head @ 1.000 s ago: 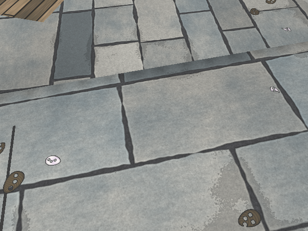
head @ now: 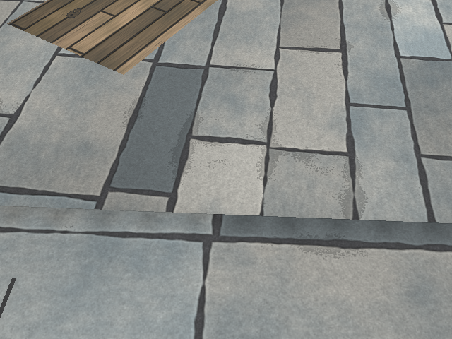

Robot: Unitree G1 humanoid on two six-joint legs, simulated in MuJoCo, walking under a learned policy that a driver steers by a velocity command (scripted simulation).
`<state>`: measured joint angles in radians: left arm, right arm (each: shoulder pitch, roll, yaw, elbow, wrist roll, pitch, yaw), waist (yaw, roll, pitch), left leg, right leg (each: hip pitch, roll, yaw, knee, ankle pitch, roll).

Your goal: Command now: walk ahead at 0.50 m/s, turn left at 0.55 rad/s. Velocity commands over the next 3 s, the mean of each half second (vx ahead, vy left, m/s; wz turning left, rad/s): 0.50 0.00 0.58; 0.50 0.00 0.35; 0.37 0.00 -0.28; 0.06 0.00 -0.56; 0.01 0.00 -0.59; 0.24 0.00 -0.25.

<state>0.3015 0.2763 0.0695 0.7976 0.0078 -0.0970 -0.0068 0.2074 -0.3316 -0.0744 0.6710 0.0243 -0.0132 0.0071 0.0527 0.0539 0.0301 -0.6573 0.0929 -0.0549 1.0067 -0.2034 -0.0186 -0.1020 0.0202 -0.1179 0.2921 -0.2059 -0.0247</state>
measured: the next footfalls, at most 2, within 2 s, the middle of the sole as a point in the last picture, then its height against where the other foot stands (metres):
left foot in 0.24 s outside the picture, level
right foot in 0.68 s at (239, 298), level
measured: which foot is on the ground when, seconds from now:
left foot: up 0.00-0.22, down 0.24-0.70, up 0.72-1.00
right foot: down 0.00-0.24, up 0.26-0.66, down 0.68-1.00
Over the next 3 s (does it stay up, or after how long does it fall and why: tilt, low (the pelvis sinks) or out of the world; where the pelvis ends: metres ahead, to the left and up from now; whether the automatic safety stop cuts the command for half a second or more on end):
stays up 0.95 0.25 -0.08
